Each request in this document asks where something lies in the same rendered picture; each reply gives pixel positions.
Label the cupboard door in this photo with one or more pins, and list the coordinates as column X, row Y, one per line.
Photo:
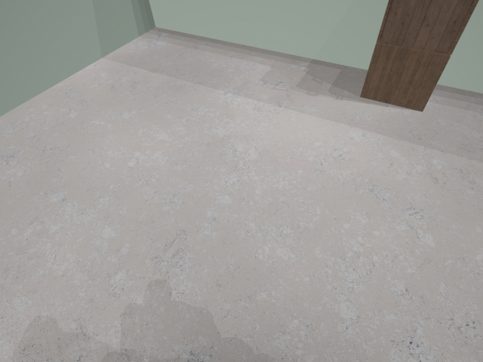
column 432, row 24

